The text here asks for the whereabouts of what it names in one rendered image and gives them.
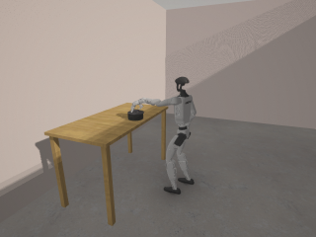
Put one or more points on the left robot upper arm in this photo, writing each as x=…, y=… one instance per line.
x=174, y=101

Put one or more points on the table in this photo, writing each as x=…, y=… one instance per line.
x=103, y=129

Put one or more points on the right robot forearm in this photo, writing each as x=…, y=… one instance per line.
x=189, y=123

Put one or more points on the robot right shin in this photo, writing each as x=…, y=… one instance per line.
x=185, y=168

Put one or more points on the left robot forearm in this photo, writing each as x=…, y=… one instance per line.
x=149, y=101

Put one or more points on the right robot upper arm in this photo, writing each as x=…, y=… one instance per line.
x=193, y=108

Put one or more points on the robot right thigh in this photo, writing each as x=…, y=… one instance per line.
x=182, y=156

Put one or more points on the left robot hand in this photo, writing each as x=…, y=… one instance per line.
x=134, y=105

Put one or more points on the lid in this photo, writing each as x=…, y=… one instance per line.
x=136, y=113

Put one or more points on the pot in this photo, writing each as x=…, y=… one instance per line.
x=135, y=117

